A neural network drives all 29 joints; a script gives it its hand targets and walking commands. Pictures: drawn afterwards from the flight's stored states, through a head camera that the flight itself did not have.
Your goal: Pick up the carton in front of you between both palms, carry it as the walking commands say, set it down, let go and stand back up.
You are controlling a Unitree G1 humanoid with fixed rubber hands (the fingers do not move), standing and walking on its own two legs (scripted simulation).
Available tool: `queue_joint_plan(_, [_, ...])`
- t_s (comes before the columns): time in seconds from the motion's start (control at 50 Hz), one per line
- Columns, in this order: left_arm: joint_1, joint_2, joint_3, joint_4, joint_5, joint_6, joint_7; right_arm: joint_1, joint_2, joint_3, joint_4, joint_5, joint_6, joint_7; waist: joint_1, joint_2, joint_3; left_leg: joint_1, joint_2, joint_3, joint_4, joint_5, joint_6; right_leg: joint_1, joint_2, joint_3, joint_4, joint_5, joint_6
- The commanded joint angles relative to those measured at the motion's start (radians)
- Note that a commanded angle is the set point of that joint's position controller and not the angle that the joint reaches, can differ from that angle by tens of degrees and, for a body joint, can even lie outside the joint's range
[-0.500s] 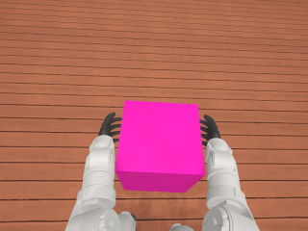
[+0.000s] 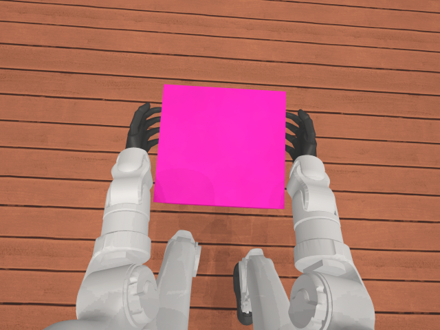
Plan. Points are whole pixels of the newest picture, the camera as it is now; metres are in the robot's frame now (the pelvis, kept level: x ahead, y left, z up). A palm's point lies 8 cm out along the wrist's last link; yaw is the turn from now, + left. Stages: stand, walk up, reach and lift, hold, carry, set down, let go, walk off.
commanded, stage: set down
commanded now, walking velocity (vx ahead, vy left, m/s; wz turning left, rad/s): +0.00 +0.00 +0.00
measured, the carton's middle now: (220, 158) +0.42 +0.05 -0.16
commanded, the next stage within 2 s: none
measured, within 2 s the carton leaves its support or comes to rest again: rests again in 1.72 s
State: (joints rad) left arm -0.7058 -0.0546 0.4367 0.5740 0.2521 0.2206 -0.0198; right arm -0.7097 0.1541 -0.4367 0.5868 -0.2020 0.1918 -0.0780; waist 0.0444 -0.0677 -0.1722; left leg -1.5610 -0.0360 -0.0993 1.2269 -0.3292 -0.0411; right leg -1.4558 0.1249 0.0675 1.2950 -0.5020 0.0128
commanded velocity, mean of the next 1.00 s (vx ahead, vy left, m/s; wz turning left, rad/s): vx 0.00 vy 0.00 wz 0.00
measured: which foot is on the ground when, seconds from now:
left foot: down 0.00-1.00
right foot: down 0.00-1.00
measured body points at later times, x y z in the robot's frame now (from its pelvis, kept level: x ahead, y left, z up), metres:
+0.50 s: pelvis -0.03 +0.02 -0.13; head +0.26 +0.06 +0.21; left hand +0.44 +0.22 -0.25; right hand +0.47 -0.09 -0.24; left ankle +0.10 +0.13 -0.59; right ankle +0.04 -0.12 -0.59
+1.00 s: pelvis -0.04 +0.01 -0.22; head +0.30 +0.03 +0.06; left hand +0.46 +0.23 -0.39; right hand +0.50 -0.07 -0.38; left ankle +0.10 +0.13 -0.59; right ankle +0.04 -0.12 -0.59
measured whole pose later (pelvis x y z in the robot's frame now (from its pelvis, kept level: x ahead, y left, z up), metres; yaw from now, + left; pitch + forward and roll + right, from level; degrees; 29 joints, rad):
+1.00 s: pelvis -0.04 +0.01 -0.22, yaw -5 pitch +45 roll -3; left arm -1.18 0.17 0.43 0.81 0.11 0.22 0.05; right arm -1.29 -0.08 -0.31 0.92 -0.08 0.19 -0.17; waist 0.12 -0.06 0.11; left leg -2.33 -0.05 -0.09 2.00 -0.44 -0.06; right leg -2.22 0.24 0.05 2.08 -0.64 0.09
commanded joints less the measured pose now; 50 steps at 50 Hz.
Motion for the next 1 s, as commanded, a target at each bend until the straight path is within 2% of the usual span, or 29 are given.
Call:
queue_joint_plan(0.0, [-0.503,-0.849,-0.516,0.083,-0.075,0.003,-0.204,-0.527,0.863,0.532,0.092,0.064,-0.003,0.196,0.032,0.053,-0.767,0.615,-0.096,0.118,0.022,0.225,0.021,0.072,0.06,-0.056,-0.128,0.178,0.031])
queue_joint_plan(0.18, [-0.594,-0.834,-0.516,0.104,-0.107,-0.011,-0.158,-0.645,0.803,0.524,0.122,0.096,-0.032,0.176,0.031,0.083,-0.886,0.513,-0.102,0.119,0.174,0.248,-0.001,-0.128,0.084,-0.092,0.057,0.155,0.032])
queue_joint_plan(0.36, [-0.732,-0.8,-0.538,0.087,-0.149,-0.009,-0.116,-0.79,0.757,0.539,0.136,0.142,-0.033,0.171,0.052,0.088,-0.969,0.451,-0.1,0.124,0.301,0.199,-0.015,-0.291,0.102,-0.125,0.219,0.077,0.032])
queue_joint_plan(0.6, [-0.899,-0.726,-0.488,0.128,-0.17,0.0,-0.12,-0.95,0.698,0.468,0.22,0.139,-0.02,0.161,0.071,0.09,-0.95,0.286,-0.091,0.15,0.456,0.143,-0.02,-0.43,0.107,-0.143,0.382,0.02,0.021])
queue_joint_plan(0.88, [-1.05,-0.596,-0.434,0.182,-0.209,-0.022,-0.157,-1.123,0.643,0.486,0.276,0.188,-0.031,0.13,0.13,0.02,-0.923,0.094,-0.064,0.184,0.648,0.185,-0.012,-0.443,0.102,-0.144,0.547,0.062,0.027])
queue_joint_plan(0.92, [-1.099,-0.589,-0.429,0.16,-0.219,-0.025,-0.166,-1.15,0.638,0.496,0.278,0.193,-0.032,0.127,0.147,-0.015,-0.904,0.026,-0.061,0.183,0.664,0.174,-0.006,-0.431,0.1,-0.141,0.564,0.061,0.024])
queue_joint_plan(0.98, [-1.104,-0.578,-0.43,0.159,-0.246,-0.033,-0.179,-1.172,0.668,0.54,0.258,0.214,-0.039,0.121,0.164,-0.073,-0.899,0.03,-0.057,0.178,0.694,0.242,0.003,-0.42,0.101,-0.147,0.591,0.122,0.032])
